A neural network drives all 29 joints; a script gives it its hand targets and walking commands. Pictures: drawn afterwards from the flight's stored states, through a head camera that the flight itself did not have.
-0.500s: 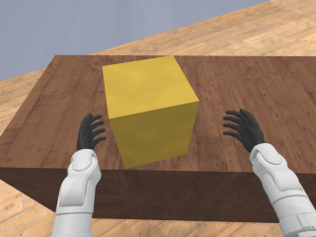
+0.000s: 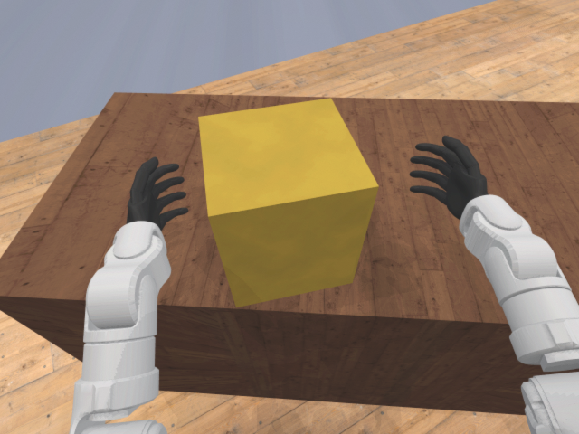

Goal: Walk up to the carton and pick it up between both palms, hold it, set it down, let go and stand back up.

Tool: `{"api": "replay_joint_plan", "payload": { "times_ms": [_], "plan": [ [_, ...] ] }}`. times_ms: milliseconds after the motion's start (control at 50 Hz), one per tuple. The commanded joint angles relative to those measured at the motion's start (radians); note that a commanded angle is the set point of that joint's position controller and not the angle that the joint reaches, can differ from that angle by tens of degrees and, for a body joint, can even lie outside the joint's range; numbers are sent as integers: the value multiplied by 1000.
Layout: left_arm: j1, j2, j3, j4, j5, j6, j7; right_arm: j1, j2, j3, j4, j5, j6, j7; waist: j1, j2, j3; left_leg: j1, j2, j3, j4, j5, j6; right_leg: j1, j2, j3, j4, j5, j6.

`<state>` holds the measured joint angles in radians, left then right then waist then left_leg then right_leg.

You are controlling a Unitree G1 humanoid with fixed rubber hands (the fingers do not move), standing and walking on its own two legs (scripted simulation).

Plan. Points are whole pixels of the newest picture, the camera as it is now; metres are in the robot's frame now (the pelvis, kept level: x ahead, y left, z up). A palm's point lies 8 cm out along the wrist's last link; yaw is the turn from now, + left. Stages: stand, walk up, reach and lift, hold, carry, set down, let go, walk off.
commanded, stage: reach and lift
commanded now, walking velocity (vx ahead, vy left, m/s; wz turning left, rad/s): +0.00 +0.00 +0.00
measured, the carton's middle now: (281, 206) +0.45 +0.08 +0.03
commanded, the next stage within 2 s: none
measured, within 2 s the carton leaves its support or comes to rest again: neither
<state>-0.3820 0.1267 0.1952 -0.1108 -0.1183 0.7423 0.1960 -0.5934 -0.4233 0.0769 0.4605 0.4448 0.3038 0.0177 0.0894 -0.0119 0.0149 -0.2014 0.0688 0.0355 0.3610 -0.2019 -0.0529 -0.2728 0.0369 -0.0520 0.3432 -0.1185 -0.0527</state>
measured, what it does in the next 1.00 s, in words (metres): stands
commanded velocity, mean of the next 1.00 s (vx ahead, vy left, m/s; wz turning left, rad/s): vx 0.00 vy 0.00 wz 0.00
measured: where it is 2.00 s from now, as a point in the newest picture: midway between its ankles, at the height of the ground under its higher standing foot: outside the picture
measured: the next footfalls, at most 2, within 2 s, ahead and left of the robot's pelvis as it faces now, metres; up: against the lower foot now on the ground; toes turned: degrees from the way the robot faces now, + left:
none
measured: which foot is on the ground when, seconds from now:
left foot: down 0.00-1.00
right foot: down 0.00-1.00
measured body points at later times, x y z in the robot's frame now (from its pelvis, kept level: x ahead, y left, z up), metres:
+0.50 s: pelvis +0.00 +0.00 +0.00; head +0.04 +0.00 +0.45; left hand +0.38 +0.26 +0.17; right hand +0.48 -0.13 +0.17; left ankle -0.01 +0.15 -0.75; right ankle +0.04 -0.08 -0.75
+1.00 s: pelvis +0.01 +0.00 +0.00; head +0.05 -0.01 +0.45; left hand +0.41 +0.27 +0.20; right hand +0.52 -0.11 +0.21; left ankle -0.01 +0.15 -0.75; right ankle +0.04 -0.08 -0.75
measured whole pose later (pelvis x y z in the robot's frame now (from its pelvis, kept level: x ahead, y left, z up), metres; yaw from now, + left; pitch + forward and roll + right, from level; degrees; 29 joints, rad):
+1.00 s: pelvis +0.01 +0.00 +0.00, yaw +2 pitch +8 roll +0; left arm -0.91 0.23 0.18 0.44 -0.16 0.69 0.21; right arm -1.16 -0.47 0.14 0.97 0.48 0.36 0.03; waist 0.17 0.02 -0.07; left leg -0.32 0.07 0.00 0.37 -0.19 -0.06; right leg -0.36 0.04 -0.09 0.31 -0.10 -0.05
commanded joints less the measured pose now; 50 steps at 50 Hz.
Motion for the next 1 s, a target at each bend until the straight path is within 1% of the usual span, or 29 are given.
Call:
{"api": "replay_joint_plan", "payload": {
  "times_ms": [0,40,60,80,100,120,140,160,180,200,220,240,260,300,320,360,400,420,460,480,500,520,560,600,640,720,820,900,980],
  "plan": [
    [-429,133,15,-133,-12,-18,5,-502,-211,-90,-151,4,-22,6,17,-17,-501,-3,-79,2,-24,251,19,299,10,79,-3,145,42],
    [-452,130,16,-106,-7,-8,10,-508,-215,-82,-97,3,-11,11,20,-11,-491,-3,-77,0,-23,255,16,297,10,77,-4,133,41],
    [-468,142,18,-124,-17,-7,10,-533,-220,-79,-126,8,-11,11,22,-29,-533,-1,-78,2,-14,280,17,318,12,76,0,169,46],
    [-457,147,23,-130,-10,-7,11,-520,-222,-77,-110,15,-9,9,26,-18,-545,13,-78,3,-6,319,12,338,13,74,10,228,49],
    [-468,153,29,-120,-12,-3,8,-552,-234,-70,-121,22,-11,7,29,-28,-578,23,-78,3,1,351,10,356,19,72,19,273,53],
    [-497,158,33,-126,-10,1,8,-574,-240,-72,-109,28,-10,4,29,-15,-573,16,-80,-1,2,355,5,361,16,72,22,289,54],
    [-486,152,32,-89,-6,6,4,-569,-234,-66,-75,29,-6,3,29,-19,-553,4,-81,-3,2,350,6,365,14,74,22,292,57],
    [-539,167,31,-93,-14,3,4,-614,-238,-68,-80,28,-4,4,31,-13,-579,-13,-83,0,-6,315,8,360,9,74,19,261,58],
    [-541,169,32,-57,-14,6,4,-622,-231,-63,-61,23,2,3,29,-35,-554,-27,-84,-1,-11,290,14,350,8,76,16,243,61],
    [-547,173,41,-59,-7,3,5,-623,-222,-52,-52,27,3,4,39,-29,-566,-27,-81,2,-8,313,14,364,11,76,22,271,60],
    [-563,169,33,-39,-15,3,3,-646,-226,-48,-41,29,7,4,31,-36,-566,-35,-83,-1,-8,313,11,369,9,79,22,284,63],
    [-568,176,43,-35,-16,2,2,-658,-228,-44,-43,29,7,2,42,-42,-578,-38,-83,0,-7,323,10,383,7,78,28,318,67],
    [-569,186,50,-15,-19,0,-2,-664,-231,-37,-31,31,10,-2,36,-59,-585,-41,-86,1,-6,324,12,401,6,81,32,345,76],
    [-609,195,42,-39,-25,-6,-3,-690,-241,-40,-47,39,9,-7,32,-48,-631,-40,-87,1,-2,332,8,426,5,78,42,372,79],
    [-609,197,45,-37,-18,-4,-4,-690,-235,-35,-26,43,13,-9,35,-41,-624,-33,-85,0,-3,352,6,429,7,75,44,394,78],
    [-658,192,23,-22,-26,-2,-5,-731,-244,-54,7,38,14,-9,19,-1,-612,-30,-84,-7,-1,355,-9,397,10,66,35,375,68],
    [-681,196,14,-23,-28,0,0,-750,-254,-62,39,34,18,-5,23,12,-624,-18,-78,-6,6,369,-14,372,16,58,28,335,58],
    [-693,205,21,9,-35,2,2,-778,-259,-55,39,33,18,-4,32,-10,-629,-28,-78,-3,6,356,-9,368,17,59,23,310,59],
    [-710,203,20,34,-37,0,5,-805,-252,-46,61,32,19,-1,41,-17,-637,-41,-78,-6,7,368,-7,380,14,58,30,343,63],
    [-717,214,24,33,-44,-1,4,-820,-255,-42,41,37,16,-2,44,-36,-669,-47,-80,-4,9,369,-3,400,12,58,35,366,70],
    [-658,236,55,-59,3,13,17,-755,-273,-25,0,76,15,-2,59,36,-728,13,-71,-18,27,489,-21,444,22,59,47,414,43],
    [-695,235,41,-70,-2,29,21,-783,-286,-24,13,77,20,-6,45,38,-731,27,-75,-20,43,523,-29,423,27,55,46,422,46],
    [-729,238,37,-12,-14,40,17,-832,-290,-30,41,66,29,-6,39,6,-677,-6,-74,-19,29,468,-22,400,23,52,38,395,53],
    [-772,238,29,53,-33,31,19,-876,-279,-36,66,52,37,-3,46,-15,-647,-54,-73,-15,6,370,-9,381,14,57,30,331,53],
    [-817,240,17,105,-51,17,26,-914,-265,-36,100,44,42,4,55,-22,-648,-83,-71,-13,-2,321,0,367,9,62,26,287,49],
    [-895,260,-2,179,-74,-14,35,-978,-256,-20,167,50,43,14,67,-23,-709,-99,-70,-14,10,347,0,381,9,63,35,319,49],
    [-951,288,5,283,-68,-48,34,-1037,-251,0,253,53,38,14,80,-37,-742,-132,-73,-9,8,362,-4,429,6,60,54,395,63],
    [-937,270,15,382,-40,-85,18,-1029,-229,8,345,40,24,12,85,-38,-704,-146,-73,-5,-11,350,-5,460,3,56,55,422,69],
    [-887,235,18,436,-11,-143,-8,-984,-195,8,398,17,-11,11,81,-36,-657,-143,-74,0,-29,351,-8,486,3,50,52,443,72]
  ]
}}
